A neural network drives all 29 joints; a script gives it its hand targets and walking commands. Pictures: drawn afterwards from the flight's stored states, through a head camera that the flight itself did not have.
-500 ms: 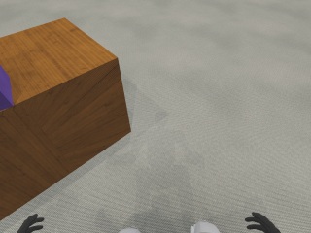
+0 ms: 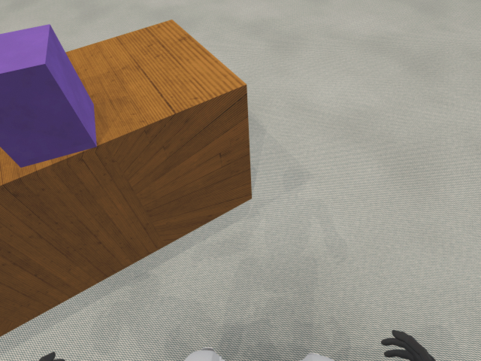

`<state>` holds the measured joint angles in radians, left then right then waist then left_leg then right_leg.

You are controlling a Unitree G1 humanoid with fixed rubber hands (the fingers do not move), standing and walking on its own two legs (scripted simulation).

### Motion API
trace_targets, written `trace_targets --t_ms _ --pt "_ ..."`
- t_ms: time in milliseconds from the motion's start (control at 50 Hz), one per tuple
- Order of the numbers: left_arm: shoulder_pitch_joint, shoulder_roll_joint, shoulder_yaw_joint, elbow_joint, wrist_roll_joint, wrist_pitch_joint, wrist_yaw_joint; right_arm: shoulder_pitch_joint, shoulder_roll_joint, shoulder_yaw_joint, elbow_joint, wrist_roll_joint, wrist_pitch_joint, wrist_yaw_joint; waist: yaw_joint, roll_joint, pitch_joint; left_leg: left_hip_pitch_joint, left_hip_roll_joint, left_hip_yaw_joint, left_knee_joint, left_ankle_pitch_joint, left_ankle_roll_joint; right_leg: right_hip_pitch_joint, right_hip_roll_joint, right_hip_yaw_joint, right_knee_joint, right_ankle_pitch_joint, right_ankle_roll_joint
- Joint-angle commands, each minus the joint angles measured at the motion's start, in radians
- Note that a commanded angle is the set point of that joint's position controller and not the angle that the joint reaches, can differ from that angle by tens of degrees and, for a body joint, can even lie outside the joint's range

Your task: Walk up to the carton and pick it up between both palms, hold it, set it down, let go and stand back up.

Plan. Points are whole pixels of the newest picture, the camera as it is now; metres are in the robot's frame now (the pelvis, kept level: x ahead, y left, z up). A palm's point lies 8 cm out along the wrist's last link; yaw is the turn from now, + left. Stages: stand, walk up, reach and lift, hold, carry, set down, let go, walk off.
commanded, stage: walk up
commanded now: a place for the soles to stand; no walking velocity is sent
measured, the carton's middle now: (35, 97) +0.75 +0.54 +0.03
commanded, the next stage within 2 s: none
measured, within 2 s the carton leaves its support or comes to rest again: neither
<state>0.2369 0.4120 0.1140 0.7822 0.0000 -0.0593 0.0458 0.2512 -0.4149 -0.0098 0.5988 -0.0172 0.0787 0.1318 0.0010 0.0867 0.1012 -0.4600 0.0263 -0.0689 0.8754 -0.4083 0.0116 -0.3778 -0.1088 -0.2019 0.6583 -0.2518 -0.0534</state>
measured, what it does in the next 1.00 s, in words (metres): walks ahead: left foot, then right foot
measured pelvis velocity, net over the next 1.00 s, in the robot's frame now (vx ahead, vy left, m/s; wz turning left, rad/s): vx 0.10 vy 0.10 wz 0.25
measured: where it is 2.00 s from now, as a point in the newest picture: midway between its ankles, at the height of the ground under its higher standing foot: outside the picture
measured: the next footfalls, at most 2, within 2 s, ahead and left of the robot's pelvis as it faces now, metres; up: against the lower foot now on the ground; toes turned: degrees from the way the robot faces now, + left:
left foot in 0.06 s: +0.10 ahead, +0.15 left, +0.00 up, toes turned +0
right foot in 0.32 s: +0.14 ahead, -0.07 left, +0.00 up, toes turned -3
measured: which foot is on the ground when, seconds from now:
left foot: up 0.00-0.04, down 0.06-0.34, up 0.36-0.66, down 0.68-1.00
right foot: down 0.00-0.06, up 0.08-0.30, down 0.32-0.70, up 0.72-0.96, down 0.98-1.00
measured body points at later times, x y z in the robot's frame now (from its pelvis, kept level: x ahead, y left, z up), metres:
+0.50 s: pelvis +0.05 +0.04 +0.00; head +0.08 +0.01 +0.45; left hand +0.09 +0.39 -0.07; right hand +0.21 -0.24 -0.11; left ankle +0.05 +0.17 -0.67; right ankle +0.10 -0.07 -0.72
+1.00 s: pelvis +0.10 +0.10 -0.01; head +0.13 +0.09 +0.44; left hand +0.11 +0.45 -0.09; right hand +0.29 -0.16 -0.11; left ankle +0.10 +0.21 -0.72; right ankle +0.18 +0.00 -0.72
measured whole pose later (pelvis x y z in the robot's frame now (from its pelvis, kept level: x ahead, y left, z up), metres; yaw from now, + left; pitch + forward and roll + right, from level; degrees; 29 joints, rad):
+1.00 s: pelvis +0.10 +0.10 -0.01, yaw +14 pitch -1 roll +1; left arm 0.27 0.42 0.07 0.78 0.00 -0.09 0.03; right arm 0.28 -0.43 -0.02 0.60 -0.02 0.01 0.09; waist 0.00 0.03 0.08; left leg -0.39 -0.08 -0.06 0.78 -0.35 0.04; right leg -0.42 -0.08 -0.12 0.77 -0.38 -0.04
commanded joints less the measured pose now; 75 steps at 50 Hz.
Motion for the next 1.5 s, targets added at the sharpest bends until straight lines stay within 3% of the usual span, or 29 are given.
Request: trace_targets --t_ms 0,40,60,80,100,180,260,300,320,340,380,440,620,660,680,700,720,800,900,960,980,1000,1020,1060,1260,1320,1360,1400,1480 --pt "0.0 0.391 0.095 -0.077 0.045 -0.03 -0.014 0.104 -0.242 -0.166 -0.003 -0.035 -0.038 0.0 0.001 -0.258 -0.239 0.082 0.049 0.1 -0.116 -0.057 0.01 0.153 -0.327 0.205 -0.243 -0.336 -0.186" --pt "-0.087 0.325 0.072 -0.084 0.056 -0.012 -0.019 0.307 -0.267 -0.192 0.078 -0.043 -0.047 -0.007 -0.119 -0.107 -0.268 0.426 -0.018 0.069 -0.224 -0.083 0.06 -0.161 -0.211 0.051 0.042 -0.56 -0.077" --pt "-0.151 0.221 0.041 -0.106 0.048 -0.002 -0.023 0.361 -0.351 -0.211 0.098 -0.052 -0.047 -0.022 -0.177 0.19 -0.142 0.423 0.102 -0.355 -0.496 -0.472 0.159 -0.438 -0.031 -0.041 0.377 -0.56 0.006" --pt "-0.201 0.183 0.02 -0.137 0.031 0.004 -0.02 0.235 -0.392 -0.202 0.031 -0.044 -0.058 -0.03 -0.149 0.279 0.021 0.162 0.196 -0.757 -0.749 -0.746 0.229 -0.503 0.058 0.067 0.531 -0.447 0.043" --pt "-0.182 0.248 0.043 -0.112 0.019 -0.002 -0.025 0.126 -0.384 -0.195 -0.005 -0.034 -0.063 -0.038 -0.103 0.119 0.063 0.087 0.203 -0.8 -0.754 -0.728 0.271 -0.426 0.039 0.172 0.54 -0.347 0.025" --pt "-0.003 0.279 0.05 -0.036 0.02 -0.032 -0.032 0.074 -0.269 -0.169 -0.028 -0.029 -0.062 -0.036 -0.044 0.091 -0.06 0.193 0.101 -0.512 -0.576 -0.261 0.252 -0.228 0.051 0.173 0.342 -0.336 0.028" --pt "0.058 0.238 0.044 -0.041 0.007 -0.054 -0.013 0.118 -0.243 -0.164 -0.039 -0.037 -0.062 -0.041 -0.029 0.116 -0.157 0.263 0.139 -0.486 -0.441 0.184 0.262 -0.089 0.084 0.178 0.058 -0.306 0.01" --pt "0.208 0.252 0.056 0.005 0.013 -0.068 -0.003 0.005 -0.21 -0.148 -0.088 -0.029 -0.052 -0.041 0.081 0.081 -0.203 -0.059 0.027 -0.281 -0.31 0.154 0.129 0.363 0.075 0.173 -0.249 -0.054 -0.013" --pt "0.281 0.362 0.092 0.005 0.037 -0.076 0.001 0.004 -0.121 -0.118 -0.107 -0.024 -0.051 -0.035 0.127 -0.191 -0.271 -0.322 -0.095 -0.121 -0.068 -0.126 0.021 0.589 -0.205 0.549 -0.377 -0.373 -0.073" --pt "0.211 0.446 0.113 -0.01 0.035 -0.077 0.009 0.022 -0.154 -0.116 -0.091 -0.041 -0.049 -0.041 0.109 -0.239 -0.195 -0.451 -0.061 -0.055 0.138 -0.118 -0.013 0.522 -0.458 0.78 -0.453 -0.564 -0.155" --pt "0.111 0.381 0.091 -0.045 0.016 -0.073 0.009 0.025 -0.247 -0.14 -0.047 -0.039 -0.051 -0.044 0.064 -0.056 -0.121 -0.422 0.02 -0.09 0.237 -0.003 -0.025 0.423 -0.427 0.63 -0.397 -0.425 -0.176" --pt "0.093 0.325 0.066 -0.05 0.014 -0.075 0.0 0.072 -0.229 -0.147 -0.018 -0.031 -0.051 -0.025 0.041 -0.154 -0.155 -0.291 0.055 -0.032 0.2 0.055 -0.024 0.397 -0.3 0.357 -0.314 -0.082 -0.165" --pt "0.086 0.4 0.078 -0.06 0.019 -0.057 -0.014 0.023 -0.22 -0.131 -0.06 -0.026 -0.078 -0.02 0.052 -0.276 -0.195 -0.097 0.056 0.061 -0.079 -0.056 0.023 0.325 -0.375 0.231 -0.131 0.158 -0.19" --pt "0.007 0.345 0.052 -0.073 0.029 -0.047 -0.016 0.181 -0.249 -0.153 0.0 -0.037 -0.093 -0.026 -0.064 -0.189 -0.241 0.205 0.019 0.039 -0.217 -0.027 0.071 0.072 -0.298 0.099 0.104 0.008 -0.093" --pt "-0.024 0.258 0.021 -0.093 0.029 -0.035 -0.026 0.274 -0.315 -0.18 0.04 -0.042 -0.1 -0.038 -0.125 0.096 -0.227 0.395 0.001 -0.174 -0.375 -0.26 0.12 -0.222 -0.143 0.012 0.375 -0.187 -0.034" --pt "-0.103 0.202 -0.002 -0.131 0.014 -0.026 -0.027 0.244 -0.419 -0.197 0.015 -0.034 -0.104 -0.043 -0.144 0.361 -0.095 0.336 0.161 -0.706 -0.636 -0.443 0.2 -0.51 0.043 0.033 0.574 -0.389 0.039" --pt "-0.145 0.27 0.013 -0.125 0.005 -0.026 -0.021 0.219 -0.402 -0.191 0.006 -0.015 -0.104 -0.05 -0.138 0.147 -0.019 0.268 0.211 -0.854 -0.692 -0.443 0.222 -0.511 0.039 0.174 0.593 -0.363 0.036" --pt "0.004 0.29 0.019 -0.044 0.005 -0.046 -0.025 0.167 -0.273 -0.153 -0.021 -0.009 -0.102 -0.066 -0.055 0.064 -0.076 0.291 0.127 -0.549 -0.5 0.1 0.228 -0.341 0.019 0.208 0.438 -0.3 0.022" --pt "0.013 0.252 0.012 -0.06 -0.005 -0.069 -0.018 0.212 -0.257 -0.149 -0.03 -0.026 -0.1 -0.067 -0.073 0.108 -0.135 0.352 0.15 -0.512 -0.4 0.429 0.276 -0.231 0.061 0.186 0.202 -0.342 0.015" --pt "0.17 0.241 0.019 -0.011 0.001 -0.098 -0.009 0.079 -0.223 -0.133 -0.088 -0.018 -0.088 -0.064 0.039 0.038 -0.188 0.056 0.067 -0.339 -0.225 0.44 0.198 0.18 0.07 0.181 -0.154 -0.099 -0.011" --pt "0.273 0.335 0.054 0.008 0.025 -0.105 0.0 0.034 -0.148 -0.108 -0.111 -0.002 -0.089 -0.055 0.115 -0.11 -0.247 -0.218 -0.057 -0.179 -0.023 0.227 0.073 0.466 -0.09 0.427 -0.3 -0.226 -0.065" --pt "0.269 0.442 0.085 0.006 0.035 -0.104 0.006 0.041 -0.113 -0.088 -0.105 -0.015 -0.09 -0.057 0.129 -0.298 -0.201 -0.43 -0.136 -0.045 0.17 -0.127 0.011 0.516 -0.422 0.769 -0.417 -0.443 -0.142" --pt "0.195 0.433 0.076 -0.014 0.014 -0.098 0.004 0.008 -0.226 -0.113 -0.083 -0.035 -0.081 -0.065 0.104 -0.136 -0.153 -0.49 -0.043 -0.1 0.275 -0.106 -0.007 0.479 -0.477 0.806 -0.415 -0.521 -0.196" --pt "0.115 0.366 0.064 -0.031 0.001 -0.089 0.0 0.029 -0.248 -0.121 -0.045 -0.025 -0.087 -0.054 0.063 -0.089 -0.083 -0.437 0.016 -0.1 0.272 0.001 -0.018 0.396 -0.387 0.565 -0.352 -0.346 -0.19" --pt "0.091 0.391 0.068 -0.051 0.024 -0.068 -0.02 0.021 -0.21 -0.125 -0.04 -0.019 -0.097 -0.031 0.066 -0.286 -0.153 -0.156 0.057 0.053 -0.058 -0.051 0.007 0.329 -0.35 0.278 -0.197 -0.011 -0.191" --pt "0.003 0.319 0.034 -0.062 0.034 -0.051 -0.022 0.229 -0.242 -0.151 0.032 -0.027 -0.117 -0.044 -0.077 -0.142 -0.245 0.27 -0.017 0.061 -0.235 -0.014 0.057 0.038 -0.239 0.092 0.129 -0.062 -0.086" --pt "-0.086 0.206 -0.008 -0.116 0.008 -0.03 -0.03 0.265 -0.4 -0.184 0.025 -0.028 -0.129 -0.064 -0.139 0.327 -0.079 0.313 0.173 -0.757 -0.681 -0.469 0.179 -0.499 0.064 0.073 0.579 -0.358 0.034" --pt "-0.046 0.301 0.017 -0.074 0.002 -0.034 -0.03 0.196 -0.366 -0.172 0.004 0.001 -0.127 -0.079 -0.069 0.011 0.004 0.261 0.211 -0.8 -0.626 -0.377 0.238 -0.477 0.014 0.218 0.601 -0.282 0.026" --pt "0.038 0.27 0.011 -0.037 0.008 -0.04 -0.035 0.19 -0.256 -0.14 -0.015 -0.007 -0.127 -0.085 -0.047 0.047 -0.085 0.29 0.128 -0.526 -0.504 0.084 0.195 -0.31 0.01 0.222 0.42 -0.25 0.022"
